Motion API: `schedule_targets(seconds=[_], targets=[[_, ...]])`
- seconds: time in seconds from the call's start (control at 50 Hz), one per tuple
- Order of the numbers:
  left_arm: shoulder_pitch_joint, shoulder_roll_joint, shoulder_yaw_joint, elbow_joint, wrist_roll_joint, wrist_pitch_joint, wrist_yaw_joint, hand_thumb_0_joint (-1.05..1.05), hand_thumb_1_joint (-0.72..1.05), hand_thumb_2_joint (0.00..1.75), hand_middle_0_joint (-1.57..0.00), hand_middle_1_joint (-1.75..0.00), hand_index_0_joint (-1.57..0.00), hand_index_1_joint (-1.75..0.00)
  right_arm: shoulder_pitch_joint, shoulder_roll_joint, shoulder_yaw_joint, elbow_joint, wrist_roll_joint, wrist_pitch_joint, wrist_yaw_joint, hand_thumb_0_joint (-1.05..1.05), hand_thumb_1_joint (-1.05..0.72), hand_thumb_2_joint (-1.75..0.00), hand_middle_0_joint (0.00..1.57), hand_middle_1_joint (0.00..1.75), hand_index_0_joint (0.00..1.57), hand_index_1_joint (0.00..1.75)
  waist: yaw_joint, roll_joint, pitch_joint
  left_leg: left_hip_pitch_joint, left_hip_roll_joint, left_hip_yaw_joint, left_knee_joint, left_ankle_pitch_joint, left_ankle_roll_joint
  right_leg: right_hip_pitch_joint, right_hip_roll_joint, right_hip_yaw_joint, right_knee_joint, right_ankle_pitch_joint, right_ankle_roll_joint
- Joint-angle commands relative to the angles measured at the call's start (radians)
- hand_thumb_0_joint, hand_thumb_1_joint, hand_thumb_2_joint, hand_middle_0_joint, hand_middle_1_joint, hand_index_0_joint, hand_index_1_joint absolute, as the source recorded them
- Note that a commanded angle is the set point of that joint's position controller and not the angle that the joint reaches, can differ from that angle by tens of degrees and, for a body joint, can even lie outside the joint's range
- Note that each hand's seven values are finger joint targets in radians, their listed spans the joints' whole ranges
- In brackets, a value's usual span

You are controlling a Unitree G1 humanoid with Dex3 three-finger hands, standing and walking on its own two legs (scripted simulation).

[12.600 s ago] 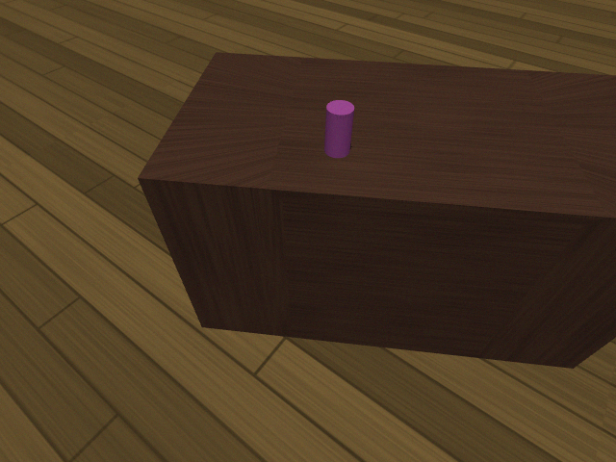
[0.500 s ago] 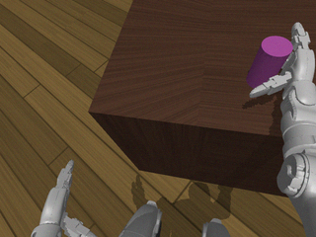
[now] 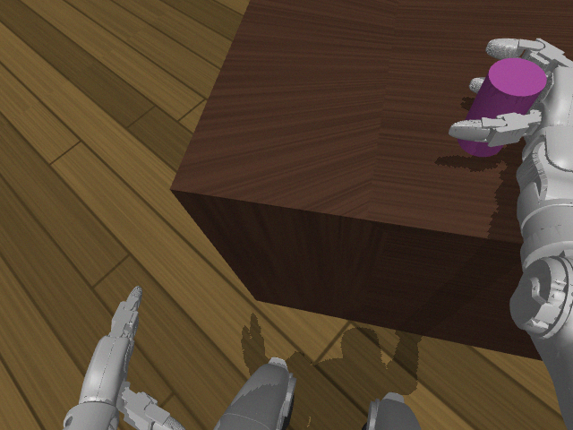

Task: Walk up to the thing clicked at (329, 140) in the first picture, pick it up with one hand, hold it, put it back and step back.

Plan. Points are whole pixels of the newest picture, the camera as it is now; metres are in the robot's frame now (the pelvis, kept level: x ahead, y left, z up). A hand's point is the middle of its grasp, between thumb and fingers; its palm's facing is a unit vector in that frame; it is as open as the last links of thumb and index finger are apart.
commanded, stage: close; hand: right
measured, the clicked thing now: (496, 111) +0.55 -0.14 +0.07
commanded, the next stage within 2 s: settle in 0.12 s
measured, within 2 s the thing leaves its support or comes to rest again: leaves its support in 0.56 s
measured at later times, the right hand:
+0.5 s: hand (496, 97) +0.55 -0.14 +0.09, palm faces +0.04 +1.00 +0.00, open 8.4 cm
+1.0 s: hand (510, 58) +0.57 -0.14 +0.13, palm faces +0.01 +1.00 +0.02, open 8.4 cm
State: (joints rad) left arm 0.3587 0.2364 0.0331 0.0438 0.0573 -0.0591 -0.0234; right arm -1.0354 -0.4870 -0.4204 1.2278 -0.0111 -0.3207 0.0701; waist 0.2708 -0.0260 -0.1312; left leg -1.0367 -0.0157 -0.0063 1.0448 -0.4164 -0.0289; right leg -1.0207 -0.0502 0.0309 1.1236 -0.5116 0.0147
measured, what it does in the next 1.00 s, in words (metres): stands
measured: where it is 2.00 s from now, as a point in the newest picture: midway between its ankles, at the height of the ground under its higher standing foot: outside the picture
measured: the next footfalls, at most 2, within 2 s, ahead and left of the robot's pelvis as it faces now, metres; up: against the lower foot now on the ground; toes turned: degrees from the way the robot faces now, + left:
none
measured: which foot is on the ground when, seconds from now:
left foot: down 0.00-1.00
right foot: down 0.00-1.00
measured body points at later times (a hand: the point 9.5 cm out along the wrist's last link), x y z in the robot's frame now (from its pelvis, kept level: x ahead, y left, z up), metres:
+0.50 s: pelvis +0.00 +0.00 +0.01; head +0.13 -0.03 +0.44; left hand +0.14 +0.28 +0.00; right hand +0.54 -0.19 +0.09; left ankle +0.04 +0.14 -0.65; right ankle +0.00 -0.12 -0.65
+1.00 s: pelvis +0.02 +0.00 +0.03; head +0.14 -0.02 +0.46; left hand +0.18 +0.27 +0.00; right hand +0.57 -0.19 +0.13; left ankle +0.04 +0.14 -0.65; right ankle +0.00 -0.12 -0.65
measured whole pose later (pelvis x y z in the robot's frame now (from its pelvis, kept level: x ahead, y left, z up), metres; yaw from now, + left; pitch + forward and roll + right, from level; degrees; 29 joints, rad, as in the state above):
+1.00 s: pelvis +0.02 +0.00 +0.03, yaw +0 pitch +21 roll +2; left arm 0.26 0.25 0.00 0.21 0.03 -0.08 0.01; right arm -1.07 -0.49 -0.38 1.27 0.02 -0.23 0.11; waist 0.26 -0.02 -0.12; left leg -0.86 -0.01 -0.02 0.88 -0.38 -0.03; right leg -0.84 -0.05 0.02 0.95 -0.47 0.01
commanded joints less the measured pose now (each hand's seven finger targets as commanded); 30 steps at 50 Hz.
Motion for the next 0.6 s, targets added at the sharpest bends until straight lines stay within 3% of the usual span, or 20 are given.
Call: schedule_targets(seconds=[0.0,0.06,0.1,0.12,0.14,0.18,0.2,0.22,0.24,0.26,0.3,0.32,0.36,0.38,0.44,0.46,0.5,0.52,0.56,0.58], targets=[[-0.038,0.114,0.056,-0.155,-0.01,-0.061,0.018,0.0,-0.53,0.03,-0.04,-0.04,-0.05,-0.03,-0.454,-0.162,-0.006,-0.134,0.005,-0.064,0.002,0.0,0.18,-0.61,1.15,0.92,1.14,0.92,0.017,-0.093,-0.496,0.307,-0.027,0.034,-0.081,0.351,0.04,0.246,0.021,0.001,-0.111,0.352,-0.03],[-0.064,0.127,0.066,-0.193,-0.005,-0.069,0.023,0.0,-0.53,0.03,-0.04,-0.04,-0.05,-0.03,-0.593,-0.205,0.013,-0.2,-0.001,-0.095,-0.004,0.0,0.08,-0.7,1.23,1.01,1.23,1.01,0.037,-0.129,-0.544,0.278,-0.028,0.029,-0.074,0.307,0.04,0.267,0.017,0.005,-0.104,0.319,-0.029],[0.015,0.104,0.049,-0.16,-0.004,-0.067,0.021,0.0,-0.52,0.03,-0.04,-0.04,-0.05,-0.03,-0.535,-0.191,0.019,-0.141,-0.011,-0.086,-0.006,0.0,-0.01,-0.81,1.27,1.09,1.27,1.09,0.045,-0.155,-0.515,0.258,-0.031,0.031,-0.086,0.28,0.04,0.287,0.019,-0.002,-0.111,0.292,-0.028],[0.046,0.11,0.062,-0.161,-0.007,-0.063,0.019,0.0,-0.52,0.02,-0.04,-0.04,-0.05,-0.03,-0.513,-0.186,0.017,-0.143,-0.01,-0.081,-0.008,0.0,-0.05,-0.85,1.3,1.13,1.3,1.13,0.05,-0.151,-0.531,0.266,-0.032,0.033,-0.092,0.287,0.039,0.305,0.022,-0.001,-0.115,0.3,-0.028],[0.066,0.128,0.072,-0.17,-0.006,-0.06,0.019,0.0,-0.52,0.02,-0.04,-0.04,-0.05,-0.03,-0.502,-0.225,-0.009,-0.153,-0.013,-0.075,-0.013,0.0,-0.09,-0.92,1.3,1.18,1.31,1.18,0.042,-0.169,-0.559,0.279,-0.032,0.033,-0.09,0.303,0.039,0.321,0.023,-0.003,-0.117,0.318,-0.027],[0.077,0.12,0.068,-0.189,-0.003,-0.057,0.015,0.0,-0.51,0.01,-0.04,-0.04,-0.05,-0.02,-0.567,-0.198,0.027,-0.238,-0.011,-0.07,-0.01,0.0,-0.16,-1.02,1.34,1.26,1.35,1.26,0.045,-0.218,-0.622,0.283,-0.032,0.033,-0.085,0.336,0.04,0.376,0.024,-0.008,-0.108,0.362,-0.023],[0.083,0.143,0.094,-0.195,-0.005,-0.055,0.017,0.0,-0.51,0.01,-0.04,-0.04,-0.06,-0.02,-0.548,-0.21,0.023,-0.229,-0.011,-0.062,-0.013,0.0,-0.21,-1.06,1.37,1.3,1.38,1.3,0.047,-0.21,-0.608,0.271,-0.033,0.039,-0.085,0.337,0.039,0.391,0.023,-0.004,-0.108,0.377,-0.021],[0.109,0.125,0.074,-0.146,-0.004,-0.05,0.015,0.0,-0.52,0.03,-0.05,-0.06,-0.07,-0.04,-0.537,-0.211,0.023,-0.225,-0.013,-0.054,-0.016,0.0,-0.21,-1.14,1.3,1.36,1.33,1.36,0.038,-0.217,-0.573,0.258,-0.034,0.039,-0.086,0.333,0.041,0.372,0.025,-0.005,-0.108,0.374,-0.021],[0.072,0.144,0.089,-0.172,-0.006,-0.053,0.018,0.0,-0.52,0.03,-0.05,-0.06,-0.07,-0.04,-0.52,-0.174,0.043,-0.196,-0.004,-0.047,-0.014,0.0,-0.26,-1.22,1.31,1.37,1.34,1.37,0.048,-0.187,-0.524,0.235,-0.034,0.043,-0.091,0.311,0.042,0.357,0.022,0.001,-0.113,0.36,-0.019],[0.042,0.141,0.088,-0.143,-0.006,-0.055,0.019,0.0,-0.52,0.02,-0.05,-0.06,-0.07,-0.04,-0.567,-0.218,0.027,-0.247,-0.007,-0.054,-0.017,0.0,-0.3,-1.24,1.34,1.4,1.36,1.4,0.022,-0.216,-0.528,0.23,-0.031,0.039,-0.087,0.303,0.044,0.352,0.021,-0.002,-0.113,0.352,-0.019],[-0.031,0.165,0.108,-0.184,-0.008,-0.064,0.028,0.0,-0.52,0.03,-0.05,-0.05,-0.07,-0.04,-0.658,-0.264,0.012,-0.342,-0.005,-0.06,-0.018,0.0,-0.33,-1.28,1.35,1.43,1.38,1.43,0.018,-0.231,-0.622,0.282,-0.028,0.037,-0.091,0.318,0.046,0.389,0.019,0.0,-0.114,0.362,-0.021],[-0.063,0.181,0.123,-0.211,-0.014,-0.068,0.034,0.0,-0.52,0.03,-0.05,-0.05,-0.06,-0.03,-0.637,-0.251,0.015,-0.332,0.001,-0.052,-0.016,0.0,-0.35,-1.31,1.36,1.46,1.39,1.46,0.022,-0.212,-0.646,0.308,-0.029,0.04,-0.09,0.333,0.048,0.398,0.018,0.003,-0.118,0.373,-0.02],[-0.04,0.187,0.122,-0.15,-0.018,-0.062,0.041,0.0,-0.53,0.03,-0.05,-0.05,-0.06,-0.04,-0.639,-0.256,0.009,-0.316,0.018,-0.044,-0.016,0.0,-0.38,-1.34,1.39,1.48,1.41,1.48,0.01,-0.213,-0.619,0.341,-0.031,0.044,-0.112,0.331,0.049,0.402,0.021,0.003,-0.14,0.369,-0.019],[-0.072,0.175,0.093,-0.161,-0.021,-0.064,0.039,0.0,-0.53,0.04,-0.05,-0.05,-0.06,-0.04,-0.614,-0.249,0.002,-0.283,0.025,-0.037,-0.016,0.0,-0.39,-1.36,1.41,1.51,1.43,1.51,-0.004,-0.175,-0.629,0.366,-0.034,0.05,-0.122,0.327,0.048,0.405,0.022,0.008,-0.155,0.37,-0.022],[-0.097,0.134,0.036,-0.12,-0.021,-0.064,0.045,0.0,-0.53,0.04,-0.05,-0.05,-0.05,-0.04,-0.687,-0.241,0.017,-0.31,0.034,-0.046,-0.005,0.0,-0.44,-1.4,1.45,1.55,1.48,1.55,-0.001,-0.19,-0.642,0.391,-0.036,0.044,-0.137,0.338,0.049,0.428,0.024,0.002,-0.172,0.377,-0.021],[-0.086,0.137,0.043,-0.1,-0.021,-0.064,0.048,0.0,-0.53,0.04,-0.05,-0.05,-0.06,-0.05,-0.696,-0.255,0.016,-0.31,0.035,-0.049,0.0,0.0,-0.43,-1.39,1.46,1.55,1.48,1.55,-0.001,-0.2,-0.654,0.388,-0.038,0.044,-0.143,0.351,0.048,0.46,0.026,0.0,-0.169,0.399,-0.019],[-0.086,0.118,0.009,-0.082,-0.019,-0.066,0.048,0.0,-0.53,0.04,-0.05,-0.06,-0.06,-0.05,-0.693,-0.237,0.028,-0.313,0.036,-0.056,0.007,0.0,-0.33,-1.33,1.43,1.5,1.46,1.5,-0.003,-0.199,-0.672,0.399,-0.039,0.042,-0.144,0.388,0.049,0.492,0.028,0.0,-0.169,0.454,-0.019],[-0.073,0.134,0.029,-0.074,-0.019,-0.066,0.051,0.0,-0.53,0.04,-0.05,-0.06,-0.06,-0.05,-0.708,-0.269,0.017,-0.344,0.036,-0.061,0.005,0.0,-0.33,-1.31,1.42,1.48,1.45,1.48,0.0,-0.213,-0.682,0.399,-0.038,0.039,-0.146,0.407,0.048,0.515,0.029,-0.002,-0.167,0.478,-0.019],[-0.03,0.133,0.026,-0.031,-0.017,-0.063,0.05,0.0,-0.53,0.04,-0.05,-0.06,-0.06,-0.05,-0.693,-0.233,0.038,-0.318,0.046,-0.057,0.006,0.0,-0.31,-1.29,1.4,1.46,1.42,1.46,0.02,-0.215,-0.64,0.39,-0.039,0.04,-0.16,0.424,0.047,0.531,0.029,-0.003,-0.171,0.507,-0.02],[-0.016,0.157,0.058,-0.003,-0.016,-0.06,0.052,0.0,-0.53,0.04,-0.05,-0.06,-0.06,-0.05,-0.664,-0.243,0.031,-0.292,0.048,-0.053,0.004,0.0,-0.31,-1.29,1.39,1.45,1.42,1.45,0.017,-0.21,-0.605,0.38,-0.039,0.041,-0.17,0.419,0.047,0.534,0.031,-0.002,-0.179,0.515,-0.017]])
